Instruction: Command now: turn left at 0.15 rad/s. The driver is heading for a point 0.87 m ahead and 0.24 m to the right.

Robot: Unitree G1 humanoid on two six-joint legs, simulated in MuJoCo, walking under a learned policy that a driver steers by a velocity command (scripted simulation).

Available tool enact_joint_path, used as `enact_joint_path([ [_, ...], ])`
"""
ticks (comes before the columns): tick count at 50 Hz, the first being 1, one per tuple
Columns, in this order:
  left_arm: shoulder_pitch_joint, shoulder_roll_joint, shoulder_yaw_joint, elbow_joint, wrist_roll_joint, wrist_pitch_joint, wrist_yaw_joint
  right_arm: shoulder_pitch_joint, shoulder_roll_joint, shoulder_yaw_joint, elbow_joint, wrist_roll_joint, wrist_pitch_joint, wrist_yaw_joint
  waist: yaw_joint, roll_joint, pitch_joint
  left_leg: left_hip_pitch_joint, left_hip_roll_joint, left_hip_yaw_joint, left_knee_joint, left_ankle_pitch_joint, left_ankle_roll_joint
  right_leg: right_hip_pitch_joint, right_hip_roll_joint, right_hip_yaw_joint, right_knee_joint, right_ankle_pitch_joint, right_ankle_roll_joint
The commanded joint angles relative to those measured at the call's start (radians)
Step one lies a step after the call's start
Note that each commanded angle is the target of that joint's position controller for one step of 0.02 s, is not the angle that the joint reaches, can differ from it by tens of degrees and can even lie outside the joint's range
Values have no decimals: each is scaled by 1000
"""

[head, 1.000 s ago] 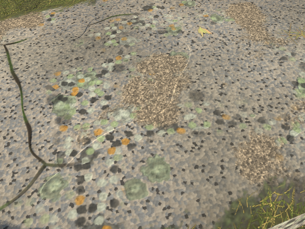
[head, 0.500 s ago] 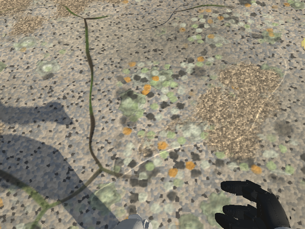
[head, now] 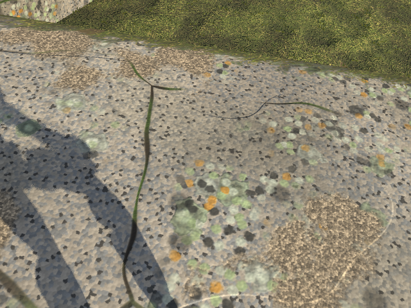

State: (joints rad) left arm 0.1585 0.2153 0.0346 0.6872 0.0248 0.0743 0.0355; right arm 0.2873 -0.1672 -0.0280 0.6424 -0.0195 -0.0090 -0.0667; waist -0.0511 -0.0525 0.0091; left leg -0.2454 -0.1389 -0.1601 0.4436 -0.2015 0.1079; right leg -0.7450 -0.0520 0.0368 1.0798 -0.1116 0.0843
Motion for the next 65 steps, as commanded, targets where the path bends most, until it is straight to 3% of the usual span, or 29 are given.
enact_joint_path([
  [1,-62,22,7,-56,5,-15,-11,84,-104,-26,-22,-2,-27,7,-20,176,-77,222,271,-181,-99,465,17,-17,0,5,-117,-40,-15],
  [5,-67,24,7,-38,-16,-30,-21,74,-107,-23,-6,-14,-30,27,-14,201,-34,146,257,-154,-71,552,58,190,36,-40,-291,-195,-46],
  [8,-21,12,5,-21,-34,-50,-12,55,-126,-28,11,-7,-26,29,10,187,-38,104,258,-175,-24,589,76,382,64,-52,-507,-203,-78],
  [9,26,0,3,-4,-33,-60,-6,40,-123,-25,17,4,-27,27,42,155,-39,82,246,-173,1,560,58,482,58,-45,-677,-95,-85],
  [10,63,16,5,5,-16,-72,4,50,-114,-21,25,17,-36,27,58,111,-61,13,238,-175,15,487,21,637,9,6,-789,54,-90],
  [11,98,71,13,-4,1,-86,18,95,-84,-11,25,20,-51,32,48,25,-132,-73,224,-145,52,291,-19,819,-127,115,-746,265,-108],
  [12,48,120,13,0,-3,-89,15,186,-37,-5,44,44,-50,38,-21,-149,-145,-185,137,-47,30,-94,-62,900,-232,222,-640,666,-214],
  [13,79,45,-1,4,-20,-93,6,142,-79,-10,76,37,-32,30,45,-134,-183,-113,122,-2,42,-202,-74,846,-239,231,-640,664,-285],
  [14,75,24,-10,3,-19,-98,3,86,-89,-14,75,22,-23,30,55,-115,-147,-85,119,5,22,-162,-82,788,-201,221,-670,549,-269],
  [17,29,48,-7,2,-14,-97,12,46,-89,-15,88,8,-7,45,33,-69,-52,-27,135,3,-56,-3,-87,667,-87,135,-704,242,-191],
  [19,56,55,-1,12,-18,-99,14,56,-104,-18,118,16,-8,40,41,-6,-47,-16,142,2,-71,68,-84,690,-60,105,-683,289,-177],
  [23,84,53,1,33,-20,-104,17,53,-103,-18,157,22,-4,29,44,25,-77,26,150,8,-74,115,-92,719,-63,99,-664,383,-188],
  [40,135,76,-10,176,-14,-82,14,36,-129,-5,312,18,7,16,58,44,9,52,179,2,-139,96,-75,667,-33,91,-738,127,-169],
  [52,171,68,-29,278,-16,-74,12,72,-110,19,399,17,1,15,62,56,46,26,187,-3,-168,55,-60,651,-26,88,-765,7,-163],
  [64,205,47,-45,342,-17,-73,14,110,-91,36,443,17,-1,15,61,56,59,22,190,0,-168,58,-53,632,-23,82,-759,-5,-159],
  [65,213,48,-45,347,-16,-72,14,119,-89,37,445,16,-1,14,63,54,43,21,181,1,-169,-13,-47,637,-17,86,-765,-87,-162],
])
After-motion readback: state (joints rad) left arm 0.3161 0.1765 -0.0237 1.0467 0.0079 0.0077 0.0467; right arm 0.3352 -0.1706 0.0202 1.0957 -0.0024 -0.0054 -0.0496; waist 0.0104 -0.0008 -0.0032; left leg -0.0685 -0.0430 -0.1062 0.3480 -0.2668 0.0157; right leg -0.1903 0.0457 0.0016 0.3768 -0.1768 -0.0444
